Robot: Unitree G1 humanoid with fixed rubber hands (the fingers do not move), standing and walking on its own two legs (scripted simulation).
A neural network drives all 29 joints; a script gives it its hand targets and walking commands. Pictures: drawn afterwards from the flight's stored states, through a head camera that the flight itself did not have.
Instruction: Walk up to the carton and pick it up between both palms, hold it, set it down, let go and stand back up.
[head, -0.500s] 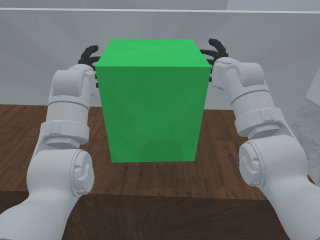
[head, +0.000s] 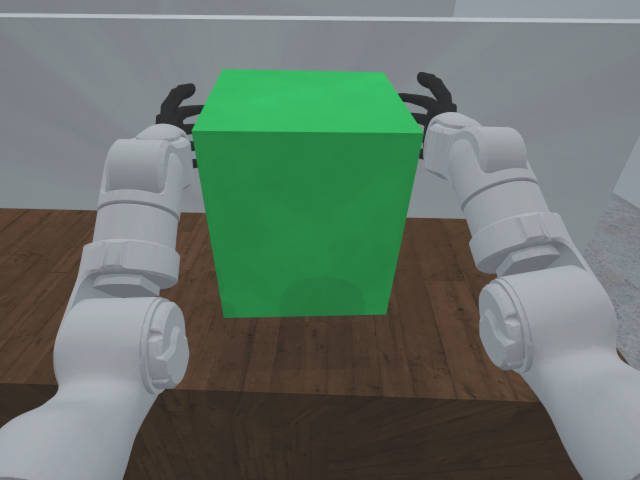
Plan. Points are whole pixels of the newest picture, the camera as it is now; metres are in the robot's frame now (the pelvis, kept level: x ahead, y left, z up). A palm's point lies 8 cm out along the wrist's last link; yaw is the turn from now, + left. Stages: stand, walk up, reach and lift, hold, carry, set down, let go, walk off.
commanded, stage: set down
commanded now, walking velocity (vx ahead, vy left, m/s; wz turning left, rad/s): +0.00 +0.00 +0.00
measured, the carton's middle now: (305, 192) +0.41 +0.04 +0.24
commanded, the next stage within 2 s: none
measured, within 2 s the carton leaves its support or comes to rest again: neither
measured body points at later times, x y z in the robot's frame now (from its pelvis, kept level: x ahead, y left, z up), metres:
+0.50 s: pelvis +0.01 +0.00 +0.00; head -0.04 +0.00 +0.45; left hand +0.43 +0.19 +0.28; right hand +0.45 -0.12 +0.29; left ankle +0.08 +0.15 -0.74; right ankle +0.01 -0.12 -0.74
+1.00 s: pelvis +0.01 +0.00 +0.00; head -0.03 +0.00 +0.45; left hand +0.44 +0.17 +0.26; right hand +0.46 -0.13 +0.27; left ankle +0.08 +0.15 -0.74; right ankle +0.01 -0.12 -0.74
